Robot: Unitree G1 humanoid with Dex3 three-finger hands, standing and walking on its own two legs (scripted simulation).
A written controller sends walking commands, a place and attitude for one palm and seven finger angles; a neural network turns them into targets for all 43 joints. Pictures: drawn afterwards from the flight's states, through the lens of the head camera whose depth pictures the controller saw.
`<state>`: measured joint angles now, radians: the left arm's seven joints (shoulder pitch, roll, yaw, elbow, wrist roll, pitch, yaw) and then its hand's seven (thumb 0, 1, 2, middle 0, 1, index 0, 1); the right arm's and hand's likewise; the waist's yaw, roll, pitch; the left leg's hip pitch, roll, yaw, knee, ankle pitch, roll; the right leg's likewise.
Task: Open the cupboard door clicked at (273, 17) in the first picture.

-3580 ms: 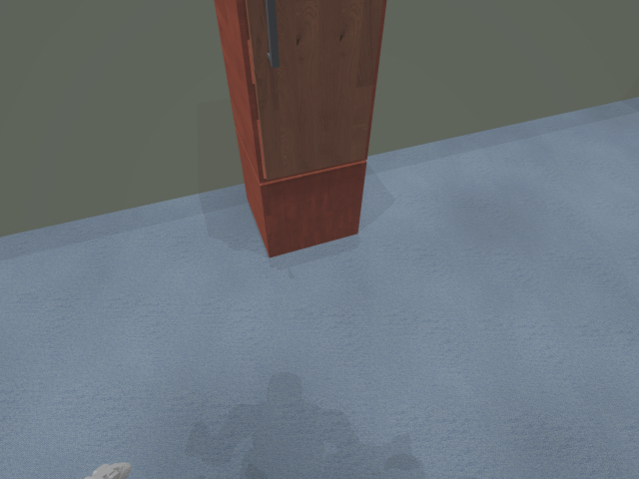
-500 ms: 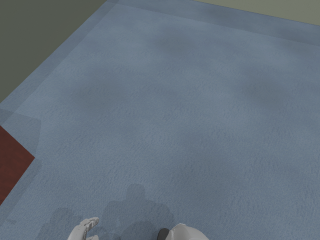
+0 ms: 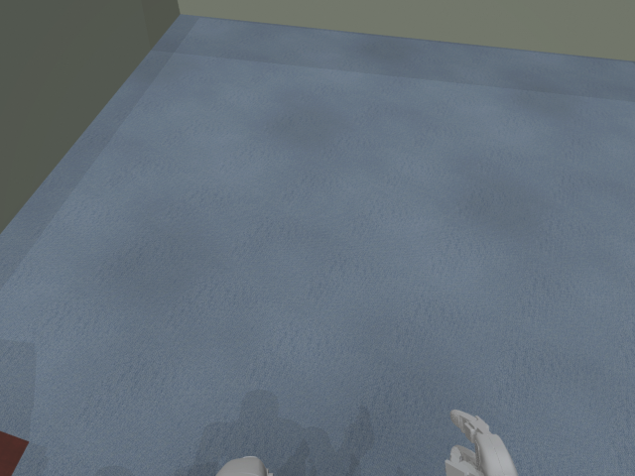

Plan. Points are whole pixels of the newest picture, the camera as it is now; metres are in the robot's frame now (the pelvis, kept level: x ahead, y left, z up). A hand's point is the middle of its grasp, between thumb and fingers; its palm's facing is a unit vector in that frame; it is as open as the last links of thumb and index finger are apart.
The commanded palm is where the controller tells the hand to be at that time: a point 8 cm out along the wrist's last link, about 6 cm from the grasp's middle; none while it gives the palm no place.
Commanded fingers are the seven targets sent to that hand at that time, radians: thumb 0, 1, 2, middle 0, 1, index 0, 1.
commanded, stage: walk to a spot facing it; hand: left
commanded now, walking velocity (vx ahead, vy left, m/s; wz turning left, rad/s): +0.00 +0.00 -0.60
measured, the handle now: out of the picture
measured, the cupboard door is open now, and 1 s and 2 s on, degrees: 0 0 0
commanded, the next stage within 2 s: turn to face it in 0.48 s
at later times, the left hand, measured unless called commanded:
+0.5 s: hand (258, 381) +0.26 +0.13 -0.13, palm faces -0.27 -0.92 -0.30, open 7.4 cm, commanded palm none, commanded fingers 0.00 0.90 0.90 -0.20 -0.30 -0.20 -0.30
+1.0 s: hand (231, 401) +0.23 +0.17 -0.15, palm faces -0.23 -0.96 -0.17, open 7.4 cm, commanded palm none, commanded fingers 0.00 0.90 0.90 -0.20 -0.30 -0.20 -0.30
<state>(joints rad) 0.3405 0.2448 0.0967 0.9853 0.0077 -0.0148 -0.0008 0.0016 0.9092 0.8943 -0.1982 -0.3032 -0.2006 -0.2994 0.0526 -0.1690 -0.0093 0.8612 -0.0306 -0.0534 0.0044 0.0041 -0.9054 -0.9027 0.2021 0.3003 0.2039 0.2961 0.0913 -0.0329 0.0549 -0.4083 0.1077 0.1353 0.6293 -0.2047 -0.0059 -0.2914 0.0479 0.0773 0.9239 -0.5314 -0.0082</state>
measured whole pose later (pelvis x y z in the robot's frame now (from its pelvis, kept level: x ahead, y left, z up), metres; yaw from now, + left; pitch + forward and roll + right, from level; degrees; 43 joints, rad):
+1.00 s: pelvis +0.11 +0.01 +0.02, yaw -16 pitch +2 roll -2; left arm 0.19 0.19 0.06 0.99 0.02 0.04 0.01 0.00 0.91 0.89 -0.20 -0.30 -0.20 -0.30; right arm 0.27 -0.16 -0.02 1.00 -0.02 0.02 -0.02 0.01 -0.92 -0.90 0.20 0.30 0.21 0.30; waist -0.01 -0.01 0.03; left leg -0.26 0.00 -0.01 0.45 -0.22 0.05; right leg -0.40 -0.02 -0.02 0.95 -0.43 0.05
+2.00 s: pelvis +0.06 -0.01 +0.02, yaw +21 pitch +2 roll -1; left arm 0.23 0.28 0.08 0.94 0.02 0.06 0.01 0.01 0.91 0.89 -0.20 -0.30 -0.20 -0.30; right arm 0.12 -0.22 -0.04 0.89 -0.02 0.02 0.01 0.00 -0.90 -0.90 0.20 0.30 0.21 0.30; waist 0.03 -0.03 0.09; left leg -0.24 0.00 0.03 0.52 -0.31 0.03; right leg -0.49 -0.11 -0.06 1.12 -0.45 0.10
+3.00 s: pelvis +0.09 +0.01 +0.02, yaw +56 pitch +1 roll -2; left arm 0.18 0.27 0.08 0.90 0.02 0.05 0.01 0.00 0.91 0.89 -0.20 -0.30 -0.20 -0.30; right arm 0.17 -0.22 -0.03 0.90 -0.02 0.02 0.01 0.01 -0.90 -0.90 0.20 0.30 0.21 0.30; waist 0.01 -0.03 0.06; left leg -0.25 -0.03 0.00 0.46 -0.23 0.07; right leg -0.51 -0.11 -0.01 1.13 -0.36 0.11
